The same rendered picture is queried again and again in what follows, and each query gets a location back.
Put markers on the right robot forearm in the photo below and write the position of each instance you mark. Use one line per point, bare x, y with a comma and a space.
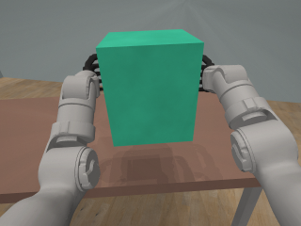
242, 104

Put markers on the carton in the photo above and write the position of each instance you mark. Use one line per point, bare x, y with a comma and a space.
150, 84

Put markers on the left robot forearm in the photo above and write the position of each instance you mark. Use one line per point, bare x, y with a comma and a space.
75, 117

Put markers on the robot right hand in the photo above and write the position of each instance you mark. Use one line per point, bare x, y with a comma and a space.
208, 63

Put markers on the right robot upper arm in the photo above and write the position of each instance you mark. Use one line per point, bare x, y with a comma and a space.
267, 150

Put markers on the table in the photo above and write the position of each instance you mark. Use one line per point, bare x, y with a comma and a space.
206, 163

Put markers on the robot left hand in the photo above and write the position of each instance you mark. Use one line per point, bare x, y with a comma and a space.
89, 66

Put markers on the left robot upper arm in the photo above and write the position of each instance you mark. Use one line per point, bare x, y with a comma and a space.
65, 175

